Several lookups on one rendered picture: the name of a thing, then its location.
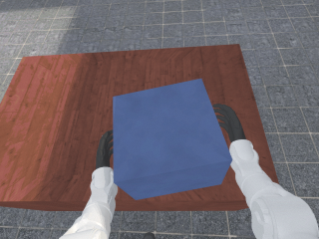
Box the pedestal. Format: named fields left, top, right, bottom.
left=0, top=44, right=279, bottom=211

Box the right robot upper arm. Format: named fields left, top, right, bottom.
left=251, top=196, right=319, bottom=239

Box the carton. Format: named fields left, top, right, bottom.
left=113, top=79, right=233, bottom=200

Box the left robot hand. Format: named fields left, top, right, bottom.
left=96, top=129, right=114, bottom=169

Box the right robot forearm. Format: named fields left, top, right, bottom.
left=229, top=139, right=319, bottom=237

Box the right robot hand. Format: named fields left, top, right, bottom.
left=212, top=104, right=246, bottom=142

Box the left robot upper arm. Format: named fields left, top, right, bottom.
left=59, top=228, right=108, bottom=239

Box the left robot forearm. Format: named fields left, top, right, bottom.
left=63, top=166, right=118, bottom=239

